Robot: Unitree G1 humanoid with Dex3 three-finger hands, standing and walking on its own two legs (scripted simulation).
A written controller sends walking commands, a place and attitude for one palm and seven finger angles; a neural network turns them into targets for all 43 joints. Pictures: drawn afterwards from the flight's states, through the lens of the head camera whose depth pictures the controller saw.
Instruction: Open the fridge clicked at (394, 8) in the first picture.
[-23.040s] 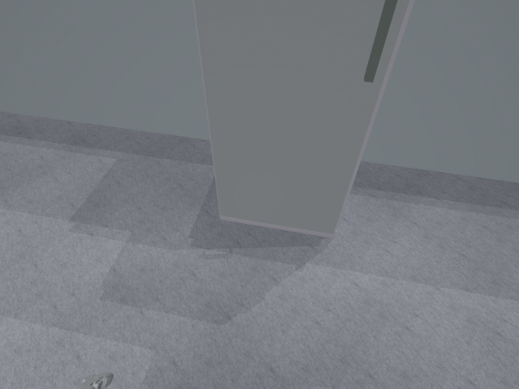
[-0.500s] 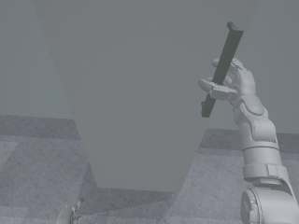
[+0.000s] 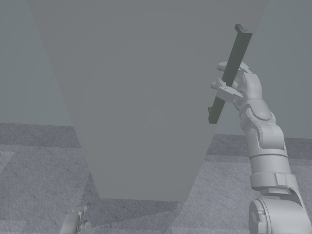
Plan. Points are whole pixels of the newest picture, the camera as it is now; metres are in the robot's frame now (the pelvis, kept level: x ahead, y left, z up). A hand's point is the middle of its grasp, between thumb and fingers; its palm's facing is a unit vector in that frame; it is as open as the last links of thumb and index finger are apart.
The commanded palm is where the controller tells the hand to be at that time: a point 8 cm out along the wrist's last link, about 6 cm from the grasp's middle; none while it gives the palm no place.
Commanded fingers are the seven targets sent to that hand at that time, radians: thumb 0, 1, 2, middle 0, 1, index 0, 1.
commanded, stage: grip the handle and tug to test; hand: right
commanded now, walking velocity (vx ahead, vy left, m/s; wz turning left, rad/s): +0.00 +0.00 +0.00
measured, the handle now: (223, 80) +0.46 -0.14 +0.21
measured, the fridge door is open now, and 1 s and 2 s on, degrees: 0 1 27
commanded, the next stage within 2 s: pull the door a little, standing still in 0.44 s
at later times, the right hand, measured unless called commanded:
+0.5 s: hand (221, 90) +0.40 -0.12 +0.21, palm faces -0.01 +1.00 +0.01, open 5.9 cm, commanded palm +0.36 -0.17 +0.21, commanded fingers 0.00 -0.90 -0.90 0.45 1.40 0.45 1.40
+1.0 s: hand (221, 93) +0.39 -0.12 +0.21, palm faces -0.02 +1.00 -0.03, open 6.2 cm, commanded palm +0.33 -0.17 +0.21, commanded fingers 0.00 -0.90 -0.90 0.45 1.40 0.45 1.40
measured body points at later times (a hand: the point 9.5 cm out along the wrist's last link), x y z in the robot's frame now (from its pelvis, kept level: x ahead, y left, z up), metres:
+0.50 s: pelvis +0.01 +0.00 +0.00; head -0.01 +0.02 +0.45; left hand +0.17 +0.24 -0.10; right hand +0.40 -0.17 +0.22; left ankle -0.03 +0.11 -0.74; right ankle +0.00 -0.11 -0.74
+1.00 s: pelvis +0.04 +0.00 +0.00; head +0.02 +0.03 +0.45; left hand +0.21 +0.23 -0.08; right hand +0.39 -0.17 +0.22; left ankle -0.03 +0.10 -0.74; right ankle +0.00 -0.11 -0.74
